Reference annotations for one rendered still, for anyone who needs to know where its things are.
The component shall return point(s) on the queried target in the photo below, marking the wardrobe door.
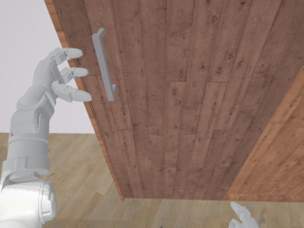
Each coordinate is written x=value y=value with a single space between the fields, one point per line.
x=197 y=82
x=275 y=165

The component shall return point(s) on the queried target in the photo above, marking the right robot hand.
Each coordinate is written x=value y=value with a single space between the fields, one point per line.
x=244 y=215

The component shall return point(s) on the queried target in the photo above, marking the left robot hand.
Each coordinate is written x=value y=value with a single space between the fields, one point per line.
x=47 y=74

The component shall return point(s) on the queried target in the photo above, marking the handle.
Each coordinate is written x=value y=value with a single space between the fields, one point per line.
x=110 y=88

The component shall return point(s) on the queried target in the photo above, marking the left robot upper arm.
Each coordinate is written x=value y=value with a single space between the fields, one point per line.
x=28 y=204

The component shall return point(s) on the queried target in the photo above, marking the robot left forearm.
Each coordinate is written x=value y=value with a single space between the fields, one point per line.
x=27 y=157

